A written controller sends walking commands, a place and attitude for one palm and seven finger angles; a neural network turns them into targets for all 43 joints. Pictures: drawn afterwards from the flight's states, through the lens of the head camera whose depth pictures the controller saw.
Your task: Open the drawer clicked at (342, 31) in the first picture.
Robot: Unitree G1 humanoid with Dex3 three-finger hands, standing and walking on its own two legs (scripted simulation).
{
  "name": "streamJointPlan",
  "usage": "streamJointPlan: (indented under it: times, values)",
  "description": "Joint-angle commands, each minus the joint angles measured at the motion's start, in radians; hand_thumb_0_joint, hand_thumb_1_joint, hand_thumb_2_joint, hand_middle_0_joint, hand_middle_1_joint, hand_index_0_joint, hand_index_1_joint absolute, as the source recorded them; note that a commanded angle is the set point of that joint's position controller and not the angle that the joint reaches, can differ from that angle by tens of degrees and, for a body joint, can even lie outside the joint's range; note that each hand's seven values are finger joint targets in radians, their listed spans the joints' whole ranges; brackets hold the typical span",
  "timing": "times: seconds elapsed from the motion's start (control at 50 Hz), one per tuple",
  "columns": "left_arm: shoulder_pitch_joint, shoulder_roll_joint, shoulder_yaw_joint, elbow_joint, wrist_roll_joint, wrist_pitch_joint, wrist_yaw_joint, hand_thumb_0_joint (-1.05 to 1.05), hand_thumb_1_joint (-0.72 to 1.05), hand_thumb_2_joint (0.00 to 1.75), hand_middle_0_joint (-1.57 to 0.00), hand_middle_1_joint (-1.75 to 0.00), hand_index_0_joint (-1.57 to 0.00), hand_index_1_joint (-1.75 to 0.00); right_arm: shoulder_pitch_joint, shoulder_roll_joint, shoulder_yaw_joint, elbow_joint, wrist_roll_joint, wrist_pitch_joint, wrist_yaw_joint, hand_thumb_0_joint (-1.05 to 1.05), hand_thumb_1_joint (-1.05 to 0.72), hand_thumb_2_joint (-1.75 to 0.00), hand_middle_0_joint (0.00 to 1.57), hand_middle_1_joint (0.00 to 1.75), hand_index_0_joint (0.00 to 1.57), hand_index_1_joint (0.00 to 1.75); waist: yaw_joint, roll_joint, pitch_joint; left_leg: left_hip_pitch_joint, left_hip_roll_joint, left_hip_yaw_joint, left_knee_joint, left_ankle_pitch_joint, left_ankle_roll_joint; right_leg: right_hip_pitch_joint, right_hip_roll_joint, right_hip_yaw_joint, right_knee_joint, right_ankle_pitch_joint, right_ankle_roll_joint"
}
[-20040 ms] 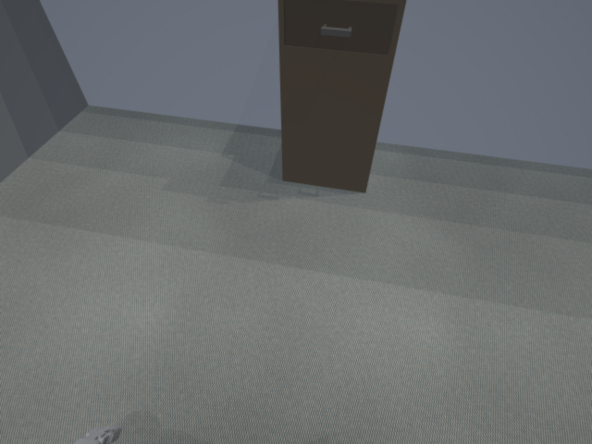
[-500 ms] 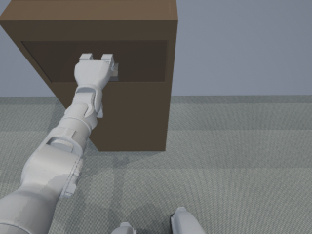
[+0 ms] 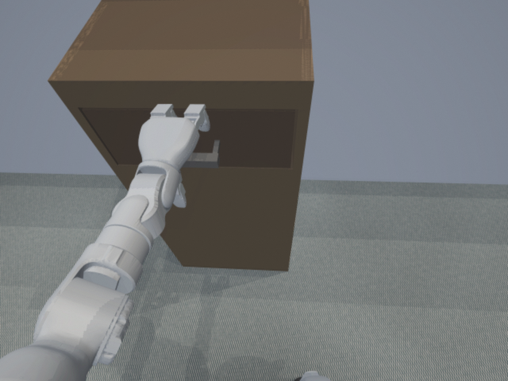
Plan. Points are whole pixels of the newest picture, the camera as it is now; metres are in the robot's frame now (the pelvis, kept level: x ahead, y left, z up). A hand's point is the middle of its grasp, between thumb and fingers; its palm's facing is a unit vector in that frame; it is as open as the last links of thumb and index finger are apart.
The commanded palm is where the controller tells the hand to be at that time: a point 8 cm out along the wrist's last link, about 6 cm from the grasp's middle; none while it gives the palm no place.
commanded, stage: lift the fingers back up to retry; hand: left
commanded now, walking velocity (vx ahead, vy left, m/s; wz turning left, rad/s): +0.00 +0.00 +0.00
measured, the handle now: (192, 152) +0.52 +0.11 +0.01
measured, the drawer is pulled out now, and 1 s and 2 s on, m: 0.00 0.00 0.00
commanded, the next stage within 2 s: re-aim the fingers above the handle in 0.14 s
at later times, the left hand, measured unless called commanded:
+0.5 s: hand (169, 161) +0.46 +0.13 +0.06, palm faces +0.00 -0.01 -1.00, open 13.8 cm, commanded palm +0.44 +0.13 +0.13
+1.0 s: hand (172, 157) +0.47 +0.13 +0.06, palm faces -0.03 -0.01 -1.00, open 13.8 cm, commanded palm +0.45 +0.13 +0.13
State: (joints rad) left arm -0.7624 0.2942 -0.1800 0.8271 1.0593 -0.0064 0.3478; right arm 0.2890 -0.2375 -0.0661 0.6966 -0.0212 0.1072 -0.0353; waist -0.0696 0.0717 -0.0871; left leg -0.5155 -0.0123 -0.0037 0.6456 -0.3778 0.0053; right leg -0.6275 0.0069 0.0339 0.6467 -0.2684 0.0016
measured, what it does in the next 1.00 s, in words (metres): stands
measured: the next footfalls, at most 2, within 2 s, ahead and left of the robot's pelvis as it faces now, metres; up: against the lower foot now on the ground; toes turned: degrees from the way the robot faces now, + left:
none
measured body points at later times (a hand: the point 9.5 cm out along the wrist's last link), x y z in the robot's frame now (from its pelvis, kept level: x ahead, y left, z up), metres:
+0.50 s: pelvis +0.00 -0.01 +0.00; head +0.06 -0.03 +0.45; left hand +0.45 +0.13 +0.12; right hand +0.11 -0.27 -0.13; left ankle -0.05 +0.12 -0.72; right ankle +0.02 -0.12 -0.72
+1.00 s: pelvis -0.01 +0.00 +0.00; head +0.06 -0.02 +0.45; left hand +0.46 +0.13 +0.11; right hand +0.03 -0.27 -0.14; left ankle -0.05 +0.12 -0.72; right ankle +0.02 -0.12 -0.72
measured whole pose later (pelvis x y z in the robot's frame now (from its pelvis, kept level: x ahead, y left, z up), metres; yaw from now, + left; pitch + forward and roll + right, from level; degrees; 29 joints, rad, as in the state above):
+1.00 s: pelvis -0.01 +0.00 +0.00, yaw +0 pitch +13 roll +1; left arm -0.87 0.33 -0.18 1.00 1.07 0.00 0.27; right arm 0.31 -0.24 -0.05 0.70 -0.01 0.11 -0.04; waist -0.08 0.04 -0.09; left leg -0.50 -0.01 0.01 0.62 -0.35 0.00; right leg -0.62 0.01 0.04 0.62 -0.24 0.00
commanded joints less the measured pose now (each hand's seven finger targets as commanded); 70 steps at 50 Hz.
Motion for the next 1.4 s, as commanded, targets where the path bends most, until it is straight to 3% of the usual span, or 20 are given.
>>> streamJointPlan:
  times: [0.0, 0.08, 0.14, 0.2, 0.26, 0.34, 0.46, 0.5, 0.54, 0.58, 0.66, 0.68, 0.8, 0.88, 0.98, 1.06, 1.1, 1.16, 1.22, 1.38]
  values:
    - [-0.469, 0.111, 0.009, -0.041, 0.007, 0.148, 0.033, 0.0, -0.5, 0.3, -0.3, -1.2, -0.3, -1.2, 0.029, -0.137, -0.034, -0.042, 0.017, 0.005, 0.019, 0.0, -0.9, -0.9, 0.2, 0.3, 0.2, 0.3, -0.007, -0.113, -0.393, 0.162, -0.01, 0.041, -0.065, 0.54, 0.005, 0.321, 0.031, -0.076, -0.046, 0.43, -0.035]
    - [-0.521, 0.185, 0.041, -0.07, -0.009, 0.164, -0.046, 0.0, -0.5, 0.3, -0.3, -1.2, -0.3, -1.2, -0.029, -0.14, -0.019, -0.079, 0.017, 0.037, 0.0, 0.0, -0.9, -0.9, 0.2, 0.3, 0.2, 0.3, 0.012, -0.127, -0.42, 0.136, -0.028, 0.062, -0.096, 0.452, 0.021, 0.426, 0.012, -0.048, -0.061, 0.452, -0.032]
    - [-0.454, 0.184, 0.043, -0.042, -0.009, 0.136, -0.098, 0.0, -0.5, 0.3, -0.3, -1.2, -0.3, -1.2, -0.046, -0.138, -0.01, -0.104, 0.019, 0.05, -0.016, 0.0, -0.9, -0.9, 0.2, 0.3, 0.2, 0.3, 0.02, -0.173, -0.375, 0.11, -0.028, 0.062, -0.108, 0.429, 0.022, 0.447, 0.005, -0.045, -0.069, 0.448, -0.032]
    - [-0.449, 0.162, 0.017, -0.114, -0.003, 0.074, -0.121, 0.0, -0.5, 0.3, -0.3, -1.2, -0.3, -1.2, -0.05, -0.128, -0.013, -0.133, 0.019, 0.041, -0.024, 0.0, -0.9, -0.9, 0.2, 0.3, 0.2, 0.3, 0.018, -0.149, -0.383, 0.132, -0.028, 0.065, -0.098, 0.418, 0.026, 0.43, 0.004, -0.036, -0.068, 0.442, -0.03]
    - [-0.47, 0.151, 0.008, -0.149, -0.011, 0.026, -0.115, 0.0, -0.5, 0.3, -0.3, -1.2, -0.3, -1.2, -0.041, -0.123, -0.018, -0.139, 0.019, 0.026, -0.022, 0.0, -0.9, -0.9, 0.2, 0.3, 0.2, 0.3, 0.005, -0.152, -0.373, 0.137, -0.028, 0.058, -0.091, 0.397, 0.027, 0.407, 0.003, -0.033, -0.072, 0.411, -0.029]
    - [-0.538, 0.169, 0.018, -0.211, 0.004, -0.007, -0.07, 0.0, -0.5, 0.3, -0.3, -1.2, -0.3, -1.2, -0.028, -0.117, -0.026, -0.128, 0.013, 0.006, -0.016, 0.0, -0.9, -0.9, 0.2, 0.3, 0.2, 0.3, 0.003, -0.083, -0.423, 0.158, -0.032, 0.055, -0.073, 0.424, 0.02, 0.388, 0.005, -0.032, -0.057, 0.411, -0.034]
    - [-0.632, 0.122, -0.028, -0.158, -0.004, 0.03, -0.033, 0.0, -0.5, 0.3, -0.3, -1.2, -0.3, -1.2, -0.001, -0.123, -0.032, -0.087, 0.015, -0.001, -0.003, 0.0, -0.9, -0.9, 0.2, 0.3, 0.2, 0.3, -0.032, -0.061, -0.412, 0.171, -0.031, 0.04, -0.069, 0.403, 0.016, 0.325, 0.015, -0.044, -0.06, 0.359, -0.037]
    - [-0.609, 0.164, 0.016, -0.147, -0.001, 0.034, -0.033, 0.0, -0.5, 0.3, -0.3, -1.2, -0.3, -1.2, 0.008, -0.126, -0.035, -0.08, 0.011, 0.0, -0.003, 0.0, -0.9, -0.9, 0.2, 0.3, 0.2, 0.3, -0.018, -0.065, -0.459, 0.185, -0.03, 0.041, -0.063, 0.435, 0.017, 0.354, 0.018, -0.043, -0.053, 0.39, -0.038]
    - [-0.598, 0.108, -0.021, -0.109, -0.013, 0.04, -0.046, 0.0, -0.5, 0.3, -0.3, -1.2, -0.3, -1.2, 0.013, -0.123, -0.035, -0.081, 0.01, 0.0, 0.001, 0.0, -0.9, -0.9, 0.2, 0.3, 0.2, 0.3, -0.025, -0.077, -0.453, 0.172, -0.031, 0.038, -0.065, 0.436, 0.016, 0.353, 0.018, -0.048, -0.056, 0.387, -0.038]
    - [-0.566, 0.132, 0.002, -0.034, -0.014, 0.052, -0.052, 0.0, -0.5, 0.3, -0.3, -1.2, -0.3, -1.2, 0.017, -0.134, -0.028, -0.074, 0.014, 0.005, 0.0, 0.0, -0.9, -0.9, 0.2, 0.3, 0.2, 0.3, -0.022, -0.128, -0.389, 0.122, -0.029, 0.038, -0.082, 0.373, 0.018, 0.338, 0.019, -0.048, -0.063, 0.344, -0.035]
    - [-0.579, 0.219, 0.066, -0.029, 0.003, 0.042, -0.045, 0.0, -0.5, 0.3, -0.3, -1.2, -0.3, -1.2, 0.026, -0.139, -0.024, -0.081, 0.011, 0.001, -0.006, 0.0, -0.9, -0.9, 0.2, 0.3, 0.2, 0.3, -0.003, -0.111, -0.424, 0.091, -0.029, 0.045, -0.09, 0.36, 0.023, 0.374, 0.014, -0.035, -0.056, 0.344, -0.037]
    - [-0.544, 0.188, 0.048, -0.003, 0.004, 0.046, -0.046, 0.0, -0.5, 0.3, -0.3, -1.2, -0.3, -1.2, 0.026, -0.134, -0.024, -0.088, 0.011, 0.0, -0.005, 0.0, -0.9, -0.9, 0.2, 0.3, 0.2, 0.3, -0.002, -0.144, -0.414, 0.079, -0.029, 0.05, -0.092, 0.344, 0.023, 0.38, 0.015, -0.037, -0.061, 0.335, -0.034]
    - [-0.554, 0.241, 0.079, 0.023, 0.011, 0.043, -0.039, 0.0, -0.5, 0.3, -0.3, -1.2, -0.3, -1.2, 0.036, -0.144, -0.022, -0.088, 0.021, -0.011, -0.013, 0.0, -0.9, -0.9, 0.2, 0.3, 0.2, 0.3, -0.01, -0.158, -0.357, 0.044, -0.025, 0.055, -0.107, 0.271, 0.027, 0.345, 0.015, -0.031, -0.08, 0.261, -0.031]
    - [-0.602, 0.23, 0.06, -0.04, 0.013, 0.01, -0.035, 0.0, -0.5, 0.3, -0.3, -1.2, -0.3, -1.2, 0.054, -0.14, -0.032, -0.089, 0.017, -0.028, -0.015, 0.0, -0.9, -0.9, 0.2, 0.3, 0.2, 0.3, -0.02, -0.08, -0.427, 0.101, -0.024, 0.054, -0.092, 0.297, 0.027, 0.333, 0.018, -0.027, -0.073, 0.269, -0.035]
    - [-0.636, 0.181, 0.025, -0.047, 0.008, -0.003, -0.021, 0.0, -0.5, 0.3, -0.3, -1.2, -0.3, -1.2, 0.075, -0.139, -0.04, -0.074, 0.015, -0.039, -0.007, 0.0, -0.9, -0.9, 0.2, 0.3, 0.2, 0.3, -0.037, -0.056, -0.429, 0.131, -0.021, 0.044, -0.082, 0.325, 0.021, 0.288, 0.024, -0.037, -0.069, 0.27, -0.037]
    - [-0.651, 0.231, 0.069, -0.035, 0.012, 0.013, -0.003, 0.0, -0.5, 0.3, -0.3, -1.2, -0.3, -1.2, 0.079, -0.145, -0.039, -0.065, 0.011, -0.036, -0.002, 0.0, -0.9, -0.9, 0.2, 0.3, 0.2, 0.3, -0.025, -0.059, -0.458, 0.125, -0.022, 0.04, -0.078, 0.358, 0.02, 0.309, 0.025, -0.04, -0.057, 0.301, -0.039]
    - [-0.653, 0.153, 0.01, -0.025, 0.009, 0.027, -0.006, 0.0, -0.5, 0.3, -0.3, -1.2, -0.3, -1.2, 0.07, -0.139, -0.037, -0.068, 0.012, -0.032, 0.002, 0.0, -0.9, -0.9, 0.2, 0.3, 0.2, 0.3, -0.041, -0.079, -0.43, 0.124, -0.02, 0.043, -0.08, 0.35, 0.018, 0.292, 0.024, -0.045, -0.063, 0.294, -0.036]
    - [-0.667, 0.177, 0.021, 0.0, 0.01, 0.044, -0.008, 0.0, -0.5, 0.3, -0.3, -1.2, -0.3, -1.2, 0.065, -0.147, -0.033, -0.063, 0.013, -0.028, -0.001, 0.0, -0.9, -0.9, 0.2, 0.3, 0.2, 0.3, -0.046, -0.085, -0.401, 0.109, -0.021, 0.039, -0.084, 0.338, 0.021, 0.282, 0.023, -0.043, -0.067, 0.285, -0.035]
    - [-0.534, 0.267, 0.104, -0.016, 0.011, 0.044, -0.023, 0.0, -0.5, 0.3, -0.3, -1.2, -0.3, -1.2, 0.041, -0.144, -0.025, -0.093, 0.012, -0.02, -0.006, 0.0, -0.9, -0.9, 0.2, 0.3, 0.2, 0.3, 0.016, -0.096, -0.449, 0.089, -0.024, 0.054, -0.094, 0.357, 0.023, 0.378, 0.017, -0.037, -0.055, 0.332, -0.036]
    - [-0.447, 0.19, 0.048, -0.154, -0.003, 0.003, -0.062, 0.0, -0.5, 0.3, -0.3, -1.2, -0.3, -1.2, 0.017, -0.134, -0.037, -0.12, 0.019, -0.016, -0.005, 0.0, -0.9, -0.9, 0.2, 0.3, 0.2, 0.3, 0.009, -0.12, -0.416, 0.147, -0.019, 0.05, -0.086, 0.422, 0.027, 0.377, 0.02, -0.044, -0.069, 0.382, -0.034]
